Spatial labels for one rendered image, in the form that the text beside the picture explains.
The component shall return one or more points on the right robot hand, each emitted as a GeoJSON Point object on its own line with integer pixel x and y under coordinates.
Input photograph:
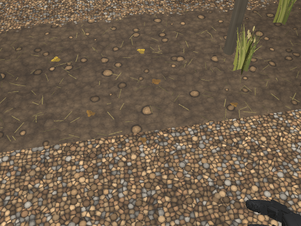
{"type": "Point", "coordinates": [274, 210]}

